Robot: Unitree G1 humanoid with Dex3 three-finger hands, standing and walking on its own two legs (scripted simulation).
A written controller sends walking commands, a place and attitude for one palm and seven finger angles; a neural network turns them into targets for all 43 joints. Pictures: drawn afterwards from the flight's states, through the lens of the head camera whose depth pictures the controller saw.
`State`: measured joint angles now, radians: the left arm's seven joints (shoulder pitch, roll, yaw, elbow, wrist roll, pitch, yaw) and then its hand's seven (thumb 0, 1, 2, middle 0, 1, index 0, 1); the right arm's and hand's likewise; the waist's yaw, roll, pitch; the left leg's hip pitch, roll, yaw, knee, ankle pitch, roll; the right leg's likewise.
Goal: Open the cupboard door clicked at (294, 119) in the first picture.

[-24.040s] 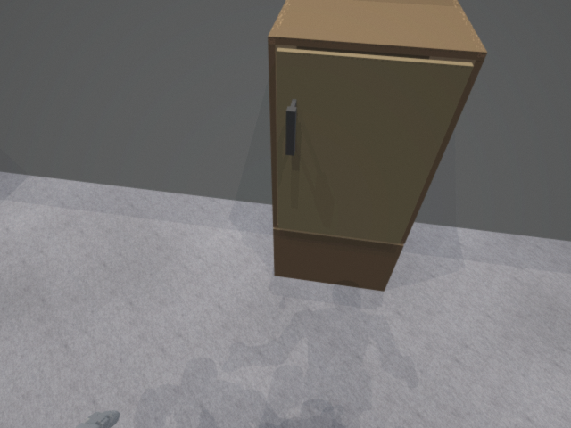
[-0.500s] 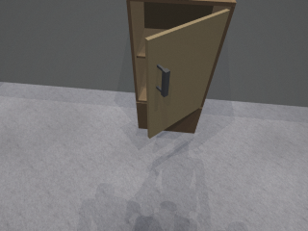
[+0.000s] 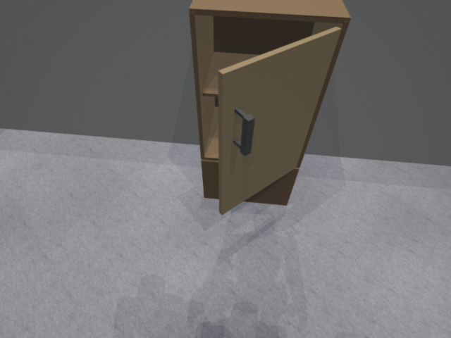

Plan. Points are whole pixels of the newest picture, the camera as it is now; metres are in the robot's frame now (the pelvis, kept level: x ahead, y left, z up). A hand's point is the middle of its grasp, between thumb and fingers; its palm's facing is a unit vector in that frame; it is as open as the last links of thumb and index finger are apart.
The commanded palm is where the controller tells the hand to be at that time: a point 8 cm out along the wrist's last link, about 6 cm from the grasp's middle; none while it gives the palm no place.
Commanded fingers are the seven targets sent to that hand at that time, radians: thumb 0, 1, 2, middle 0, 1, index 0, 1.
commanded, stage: look to check the result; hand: left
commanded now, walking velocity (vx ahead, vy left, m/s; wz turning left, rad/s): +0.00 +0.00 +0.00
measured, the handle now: (242, 131) +0.61 -0.01 -0.01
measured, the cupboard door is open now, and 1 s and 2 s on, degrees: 43 43 43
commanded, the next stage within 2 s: walk to a spot facing it in 0.58 s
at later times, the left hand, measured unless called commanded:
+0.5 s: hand out of the picture +0.02 +0.17 -0.18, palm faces +0.02 -0.98 -0.18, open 7.4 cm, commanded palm none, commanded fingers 0.00 0.90 0.90 -0.20 -0.30 -0.20 -0.30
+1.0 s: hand out of the picture +0.04 +0.17 -0.18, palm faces -0.06 -0.97 -0.22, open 7.4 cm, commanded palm none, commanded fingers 0.00 0.90 0.90 -0.20 -0.30 -0.20 -0.30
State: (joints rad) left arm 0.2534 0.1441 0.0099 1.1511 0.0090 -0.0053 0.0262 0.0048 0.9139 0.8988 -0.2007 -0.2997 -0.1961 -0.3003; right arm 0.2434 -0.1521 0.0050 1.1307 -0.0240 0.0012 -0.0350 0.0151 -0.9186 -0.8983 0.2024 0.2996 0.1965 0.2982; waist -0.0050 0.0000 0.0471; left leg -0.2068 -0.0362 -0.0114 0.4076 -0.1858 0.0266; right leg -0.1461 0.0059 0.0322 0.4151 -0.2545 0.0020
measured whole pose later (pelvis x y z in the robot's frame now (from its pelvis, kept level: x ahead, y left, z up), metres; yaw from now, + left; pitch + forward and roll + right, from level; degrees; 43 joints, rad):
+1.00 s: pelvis +0.01 -0.02 -0.01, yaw -7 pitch +0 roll +2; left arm 0.24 0.19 0.07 1.06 0.02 0.05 0.00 0.00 0.91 0.90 -0.20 -0.30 -0.20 -0.30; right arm 0.20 -0.17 -0.04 1.05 -0.03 0.03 -0.05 0.01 -0.91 -0.90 0.20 0.30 0.20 0.30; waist 0.02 -0.02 0.10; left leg -0.24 0.02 0.10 0.52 -0.28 0.01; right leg -0.28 0.03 0.07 0.67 -0.39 -0.01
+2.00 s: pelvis +0.06 +0.02 +0.00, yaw -42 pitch +1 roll -4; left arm 0.17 0.31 0.10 0.91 0.02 0.07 -0.04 0.01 0.91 0.90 -0.20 -0.30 -0.19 -0.30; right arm 0.26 -0.19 0.00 0.89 -0.03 0.01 -0.04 0.01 -0.90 -0.90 0.21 0.30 0.20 0.30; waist 0.01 -0.04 0.10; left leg -0.21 0.09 0.13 0.47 -0.27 0.03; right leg -0.52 -0.03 0.02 1.13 -0.37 0.08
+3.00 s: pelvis +0.12 -0.12 +0.00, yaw -78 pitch +1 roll -3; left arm 0.18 0.26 0.10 0.96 0.03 0.03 -0.06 0.01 0.91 0.90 -0.20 -0.30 -0.19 -0.30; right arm 0.39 -0.16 0.01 0.96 -0.03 -0.05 -0.03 0.01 -0.90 -0.90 0.20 0.30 0.20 0.30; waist 0.01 -0.04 0.08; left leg -0.01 0.08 0.21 0.36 -0.37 0.01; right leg -0.70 -0.04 -0.04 1.19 -0.19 0.00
